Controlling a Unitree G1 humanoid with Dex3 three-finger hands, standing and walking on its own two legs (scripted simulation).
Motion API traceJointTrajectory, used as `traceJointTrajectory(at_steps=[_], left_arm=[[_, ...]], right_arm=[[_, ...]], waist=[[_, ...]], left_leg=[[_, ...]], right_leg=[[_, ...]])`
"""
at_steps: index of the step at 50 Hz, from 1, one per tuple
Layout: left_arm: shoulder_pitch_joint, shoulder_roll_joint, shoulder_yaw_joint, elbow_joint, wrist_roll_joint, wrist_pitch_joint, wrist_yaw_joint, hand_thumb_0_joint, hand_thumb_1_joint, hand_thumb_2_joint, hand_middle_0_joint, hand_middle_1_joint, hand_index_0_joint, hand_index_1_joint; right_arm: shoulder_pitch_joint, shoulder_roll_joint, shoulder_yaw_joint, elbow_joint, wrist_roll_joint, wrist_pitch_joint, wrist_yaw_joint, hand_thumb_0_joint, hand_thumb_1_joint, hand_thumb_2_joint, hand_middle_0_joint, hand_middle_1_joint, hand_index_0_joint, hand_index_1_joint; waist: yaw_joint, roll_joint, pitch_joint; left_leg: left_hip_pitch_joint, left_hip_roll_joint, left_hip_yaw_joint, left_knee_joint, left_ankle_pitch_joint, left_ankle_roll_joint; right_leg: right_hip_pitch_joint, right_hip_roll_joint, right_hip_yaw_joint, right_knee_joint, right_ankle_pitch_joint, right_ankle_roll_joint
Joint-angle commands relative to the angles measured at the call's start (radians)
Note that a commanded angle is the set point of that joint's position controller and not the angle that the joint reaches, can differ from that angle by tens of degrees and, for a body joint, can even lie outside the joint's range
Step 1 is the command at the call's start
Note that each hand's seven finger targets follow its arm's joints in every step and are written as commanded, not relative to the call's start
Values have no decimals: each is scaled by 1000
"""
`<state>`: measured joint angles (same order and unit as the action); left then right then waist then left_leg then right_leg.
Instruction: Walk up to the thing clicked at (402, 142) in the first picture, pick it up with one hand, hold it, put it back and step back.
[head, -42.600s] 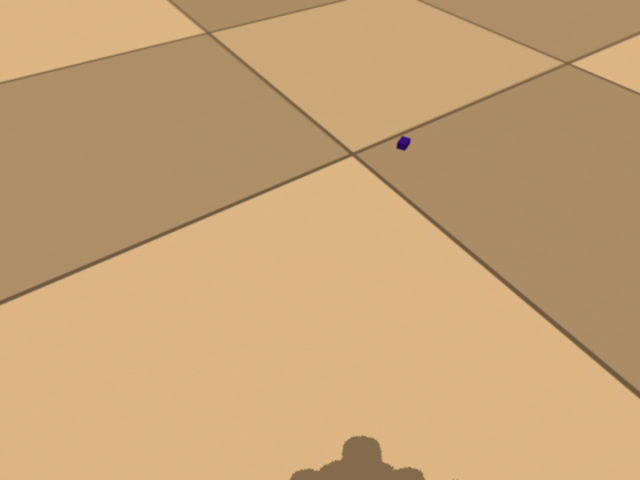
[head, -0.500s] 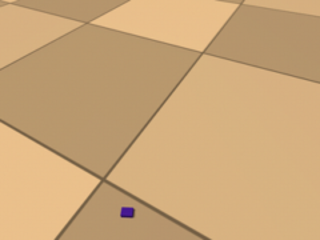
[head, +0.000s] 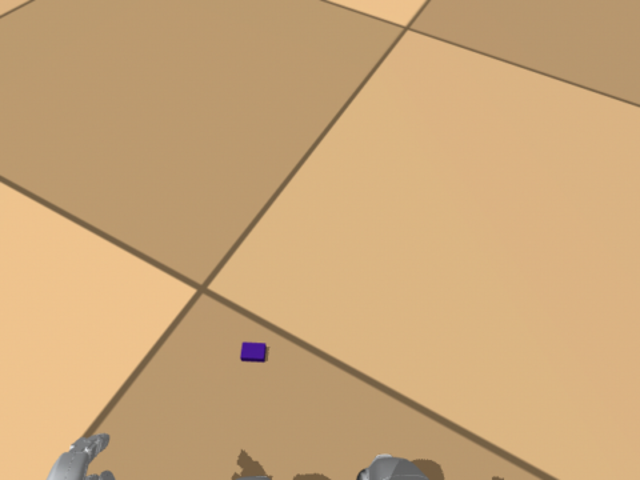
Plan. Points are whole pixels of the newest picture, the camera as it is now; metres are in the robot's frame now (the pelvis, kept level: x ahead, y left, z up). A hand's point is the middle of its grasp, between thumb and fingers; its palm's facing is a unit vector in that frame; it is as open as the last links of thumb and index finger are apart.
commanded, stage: step back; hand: left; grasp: from above
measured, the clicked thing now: (253, 352) +0.49 +0.16 -0.74
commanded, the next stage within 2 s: none
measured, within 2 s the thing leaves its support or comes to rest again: neither
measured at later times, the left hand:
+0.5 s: hand out of the picture +0.00 +0.28 -0.15, palm faces -0.12 -0.90 -0.41, open 7.4 cm
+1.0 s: hand out of the picture -0.13 +0.25 -0.15, palm faces -0.02 -0.93 -0.36, open 7.4 cm
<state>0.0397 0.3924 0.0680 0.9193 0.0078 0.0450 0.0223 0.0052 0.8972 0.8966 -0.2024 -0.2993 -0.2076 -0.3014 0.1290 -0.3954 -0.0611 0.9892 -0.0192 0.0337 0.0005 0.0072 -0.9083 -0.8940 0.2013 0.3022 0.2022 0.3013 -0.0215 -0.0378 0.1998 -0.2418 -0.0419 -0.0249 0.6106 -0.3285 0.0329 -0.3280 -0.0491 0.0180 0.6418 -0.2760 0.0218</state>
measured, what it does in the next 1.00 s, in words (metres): walks backwards: right foot, then left foot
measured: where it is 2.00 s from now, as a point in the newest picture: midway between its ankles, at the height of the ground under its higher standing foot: outside the picture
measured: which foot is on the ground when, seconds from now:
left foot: down 0.00-0.56, up 0.58-0.96, down 0.98-1.00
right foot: down 0.00-0.00, up 0.02-0.50, down 0.52-1.00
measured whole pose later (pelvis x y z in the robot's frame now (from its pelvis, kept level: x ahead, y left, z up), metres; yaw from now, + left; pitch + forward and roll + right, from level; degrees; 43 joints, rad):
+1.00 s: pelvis -0.29 +0.00 -0.01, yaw +0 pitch -4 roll +1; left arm 0.09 0.37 0.07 0.74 0.03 0.06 0.01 0.00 0.90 0.90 -0.20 -0.30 -0.21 -0.30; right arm 0.18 -0.37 -0.05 0.88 -0.02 0.03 -0.01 0.01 -0.91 -0.89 0.20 0.30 0.20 0.30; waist -0.01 -0.05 0.22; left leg -0.21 -0.05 -0.01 0.67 -0.39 0.03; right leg -0.43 -0.04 -0.07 0.64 -0.15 -0.05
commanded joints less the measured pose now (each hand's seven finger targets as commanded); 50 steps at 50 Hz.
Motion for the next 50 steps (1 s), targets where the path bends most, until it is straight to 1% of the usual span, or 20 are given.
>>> traceJointTrajectory(at_steps=[1, 2, 5, 7, 11, 15, 19, 22, 25, 26, 27, 28, 29, 33, 38, 41, 45, 48, 49, 50], left_arm=[[41, 145, 33, -105, -1, 10, 23, 0, 900, 900, -200, -300, -200, -300], [32, 154, 35, -96, 3, 10, 29, 0, 900, 900, -200, -300, -200, -300], [71, 173, 43, -80, -11, 14, 20, 0, 900, 900, -200, -300, -200, -300], [111, 175, 48, -80, -5, 13, 15, 0, 900, 900, -200, -300, -200, -300], [87, 164, 54, -105, 4, 4, 10, 0, 900, 900, -200, -300, -200, -300], [87, 164, 59, -121, 7, 6, 8, 0, 900, 900, -200, -300, -200, -300], [150, 166, 64, -109, 17, 5, -1, 0, 900, 900, -200, -300, -200, -300], [210, 169, 73, -95, 20, 4, -20, 0, 900, 900, -200, -300, -200, -300], [315, 155, 79, -64, 23, -5, -27, 0, 900, 900, -200, -300, -200, -300], [315, 184, 87, -69, 31, -9, -24, 0, 900, 900, -200, -300, -200, -300], [262, 232, 98, -101, 35, -13, -24, 0, 900, 900, -200, -300, -200, -300], [168, 294, 107, -147, 32, -13, -27, 0, 900, 900, -200, -300, -200, -300], [85, 313, 107, -187, 41, -16, -18, 0, 900, 900, -200, -300, -200, -300], [4, 202, 86, -213, 34, -25, -4, 0, 900, 900, -200, -300, -200, -300], [170, 179, 83, -217, 36, -23, 5, 0, 900, 900, -200, -300, -200, -300], [191, 191, 85, -224, 32, -15, 10, 0, 900, 900, -200, -300, -200, -300], [117, 218, 82, -254, 29, -4, 5, 0, 900, 900, -200, -300, -200, -300], [51, 222, 72, -272, 21, 5, -4, 0, 900, 900, -200, -300, -200, -300], [49, 193, 64, -272, 20, 8, -6, 0, 900, 900, -200, -300, -200, -300], [58, 150, 55, -280, 16, 4, -8, 0, 900, 900, -200, -300, -200, -300]], right_arm=[[73, -301, -67, -76, -16, -29, -19, 0, -900, -900, 200, 300, 200, 300], [58, -309, -71, -94, -15, -28, -21, 0, -900, -900, 200, 300, 200, 300], [-51, -228, -50, -127, -17, -31, -36, 0, -900, -900, 200, 300, 200, 300], [-43, -203, -47, -142, -6, -33, -40, 0, -900, -900, 200, 300, 200, 300], [35, -190, -53, -144, 5, -32, -46, 0, -900, -900, 200, 300, 200, 300], [58, -206, -62, -163, -3, -29, -42, 0, -900, -900, 200, 300, 200, 300], [5, -233, -73, -196, -8, -32, -35, 0, -900, -900, 200, 300, 200, 300], [-46, -245, -71, -210, -9, -30, -30, 0, -900, -900, 200, 300, 200, 300], [-95, -234, -64, -211, 0, -20, -26, 0, -900, -900, 200, 300, 200, 300], [-90, -216, -58, -208, 10, -17, -24, 0, -900, -900, 200, 300, 200, 300], [-80, -177, -45, -211, 14, -16, -22, 0, -900, -900, 200, 300, 200, 300], [-72, -164, -45, -203, 14, -11, -29, 0, -900, -900, 200, 300, 200, 300], [-46, -185, -56, -189, 6, -7, -34, 0, -900, -900, 200, 300, 200, 300], [56, -171, -37, -146, 22, -13, -29, 0, -900, -900, 200, 300, 200, 300], [28, -158, -19, -187, 16, -27, -45, 0, -900, -900, 200, 300, 200, 300], [45, -158, -23, -195, 8, -25, -47, 0, -900, -900, 200, 300, 200, 300], [145, -172, -40, -159, 8, -13, -34, 0, -900, -900, 200, 300, 200, 300], [239, -182, -52, -121, 5, -12, -23, 0, -900, -900, 200, 300, 200, 300], [228, -208, -62, -131, -10, -14, -23, 0, -900, -900, 200, 300, 200, 300], [159, -295, -75, -155, -27, -16, -19, 0, -900, -900, 200, 300, 200, 300]], waist=[[-7, 182, -261], [-24, 213, -257], [40, 179, -236], [50, 157, -247], [-5, 143, -225], [-28, 155, -231], [-8, 152, -266], [17, 149, -270], [67, 119, -285], [70, 31, -263], [55, -135, -190], [63, -231, -136], [49, -248, -96], [-15, -76, -127], [83, -94, -224], [94, -132, -262], [45, -134, -291], [-16, -57, -296], [-33, 50, -268], [-13, 273, -212]], left_leg=[[188, 370, -352, -199, 877, 174], [130, 399, -416, -236, 798, 178], [177, 250, -186, -189, 765, 91], [213, 227, -152, -177, 707, 71], [265, 234, -159, -175, 684, 76], [272, 292, -207, -178, 633, 136], [187, 352, -261, -216, 439, 204], [62, 347, -251, -247, 268, 175], [-42, 280, -183, -181, 163, 92], [-103, 208, -135, -91, 73, 42], [-243, 64, -61, 59, -99, -18], [-217, -64, -12, 314, -245, -56], [-157, -44, -84, 489, -266, -57], [-199, -109, -129, 574, -104, -40], [-322, -58, -94, 398, -198, -64], [-261, -23, -61, 298, -234, -64], [-71, -2, 8, 132, -171, -30], [96, 20, 18, -88, 35, 24], [68, 120, -131, -199, 7, 69], [78, 340, -440, -299, 59, 155]], right_leg=[[-118, 165, 153, 390, -397, -44], [-111, 166, 185, 458, -405, -42], [-175, 160, 213, 547, -224, -42], [-167, 161, 181, 557, -167, -29], [-163, 145, 154, 418, -167, 6], [-125, 113, 127, 284, -232, 3], [-41, 84, 90, 238, -244, -14], [66, 59, 54, 129, -206, -40], [208, 50, 43, -132, -28, -84], [198, -13, 158, -222, -46, -124], [175, -147, 379, -318, -43, -185], [-9, -293, 482, -393, -59, -297], [-170, -363, 554, -420, -35, -355], [-11, -121, 173, -284, 297, -179], [368, -183, 212, -189, 487, -232], [395, -223, 234, -165, 561, -256], [247, -206, 221, -205, 355, -221], [80, -167, 181, -170, 68, -145], [2, -99, 140, -61, -59, -102], [-204, 65, 22, 144, -245, -49]])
